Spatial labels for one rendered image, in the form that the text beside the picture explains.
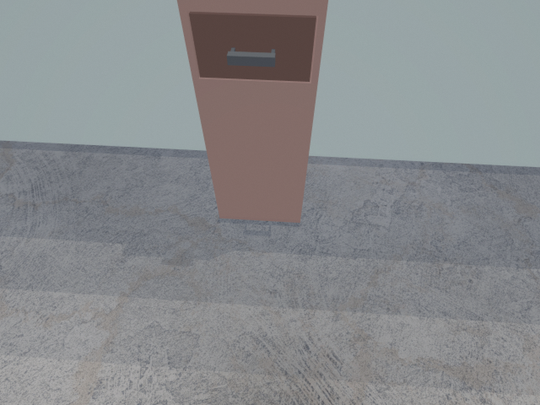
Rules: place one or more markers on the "cabinet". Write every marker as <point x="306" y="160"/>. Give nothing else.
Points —
<point x="257" y="133"/>

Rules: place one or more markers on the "handle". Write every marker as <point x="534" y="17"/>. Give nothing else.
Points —
<point x="257" y="59"/>

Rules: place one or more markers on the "drawer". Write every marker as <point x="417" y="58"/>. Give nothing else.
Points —
<point x="292" y="37"/>

